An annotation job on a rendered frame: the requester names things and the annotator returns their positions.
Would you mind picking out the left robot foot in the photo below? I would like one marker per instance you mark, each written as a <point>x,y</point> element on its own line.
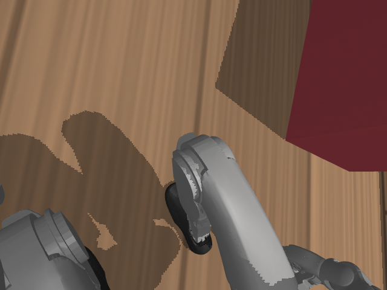
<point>98,270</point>

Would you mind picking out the right robot foot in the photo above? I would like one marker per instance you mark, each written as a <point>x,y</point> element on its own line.
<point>180,218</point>

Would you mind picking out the right robot arm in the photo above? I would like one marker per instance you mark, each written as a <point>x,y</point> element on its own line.
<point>336,275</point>

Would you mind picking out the right robot hand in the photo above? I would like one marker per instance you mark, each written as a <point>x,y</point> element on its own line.
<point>305,265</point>

